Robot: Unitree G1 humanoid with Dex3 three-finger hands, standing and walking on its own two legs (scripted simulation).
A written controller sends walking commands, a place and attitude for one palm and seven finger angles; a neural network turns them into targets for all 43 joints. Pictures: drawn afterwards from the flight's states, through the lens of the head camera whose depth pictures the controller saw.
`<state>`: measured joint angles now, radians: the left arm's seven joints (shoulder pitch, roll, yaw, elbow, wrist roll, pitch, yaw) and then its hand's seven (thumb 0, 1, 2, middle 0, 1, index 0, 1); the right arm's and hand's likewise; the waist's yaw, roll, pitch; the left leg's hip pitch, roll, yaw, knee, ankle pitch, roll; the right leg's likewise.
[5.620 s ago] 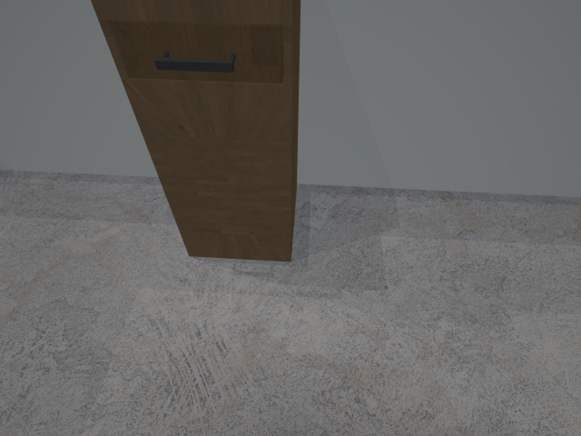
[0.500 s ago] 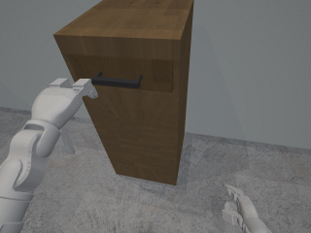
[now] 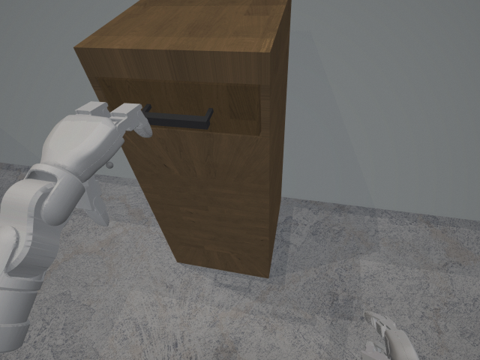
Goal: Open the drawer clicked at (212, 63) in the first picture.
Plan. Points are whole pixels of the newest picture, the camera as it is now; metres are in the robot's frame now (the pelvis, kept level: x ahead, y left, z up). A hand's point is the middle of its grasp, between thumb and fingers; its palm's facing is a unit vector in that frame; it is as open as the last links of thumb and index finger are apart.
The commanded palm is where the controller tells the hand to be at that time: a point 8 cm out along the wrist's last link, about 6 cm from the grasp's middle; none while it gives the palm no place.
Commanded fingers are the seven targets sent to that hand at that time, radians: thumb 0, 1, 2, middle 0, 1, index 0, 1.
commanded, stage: raise the hand with hooked fingers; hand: left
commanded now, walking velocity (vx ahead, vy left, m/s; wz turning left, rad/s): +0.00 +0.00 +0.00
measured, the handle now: (175, 115) +0.59 +0.24 +0.09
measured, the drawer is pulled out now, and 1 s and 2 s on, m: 0.00 0.00 0.00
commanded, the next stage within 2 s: move the hooked fingers above the handle in 0.02 s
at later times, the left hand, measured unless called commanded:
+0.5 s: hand (125, 149) +0.36 +0.23 +0.19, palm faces +0.06 -0.03 -1.00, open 13.9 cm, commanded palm +0.34 +0.24 +0.25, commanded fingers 0.00 -0.50 0.30 -0.30 -1.20 -0.30 -1.20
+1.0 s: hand (145, 132) +0.44 +0.24 +0.16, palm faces +0.02 -0.03 -1.00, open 13.9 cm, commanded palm +0.42 +0.24 +0.23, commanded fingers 0.00 -0.50 0.30 -0.30 -1.20 -0.30 -1.20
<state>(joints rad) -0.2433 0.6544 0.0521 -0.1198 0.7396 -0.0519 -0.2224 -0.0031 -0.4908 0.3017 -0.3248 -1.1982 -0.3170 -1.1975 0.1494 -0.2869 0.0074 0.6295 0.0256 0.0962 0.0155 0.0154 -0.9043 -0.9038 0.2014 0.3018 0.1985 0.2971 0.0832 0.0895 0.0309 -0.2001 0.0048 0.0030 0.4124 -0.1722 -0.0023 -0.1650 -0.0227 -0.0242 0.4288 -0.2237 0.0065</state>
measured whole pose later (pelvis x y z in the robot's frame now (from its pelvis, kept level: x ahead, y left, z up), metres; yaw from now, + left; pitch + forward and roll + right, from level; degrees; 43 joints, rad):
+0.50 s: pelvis +0.01 -0.01 +0.00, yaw +1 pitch +0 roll +0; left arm -0.44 0.63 -0.02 0.14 0.81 -0.05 -0.23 0.00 -0.49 0.30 -0.32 -1.20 -0.32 -1.20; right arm 0.13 -0.27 0.02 0.63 0.03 0.11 0.00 0.01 -0.90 -0.90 0.20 0.30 0.20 0.30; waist 0.07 0.08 0.00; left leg -0.24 0.01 -0.02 0.42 -0.18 -0.01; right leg -0.19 -0.02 -0.04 0.43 -0.24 0.00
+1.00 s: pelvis +0.03 +0.00 +0.00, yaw +0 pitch +5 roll +0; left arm -0.59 0.62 -0.03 0.36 0.87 -0.08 -0.17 0.00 -0.49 0.30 -0.32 -1.20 -0.31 -1.20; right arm 0.20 -0.27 -0.01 0.63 0.04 0.16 -0.01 0.01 -0.90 -0.90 0.20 0.30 0.20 0.30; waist 0.02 0.06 -0.03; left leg -0.32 0.01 0.01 0.47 -0.23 0.00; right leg -0.28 -0.02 -0.02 0.47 -0.27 0.01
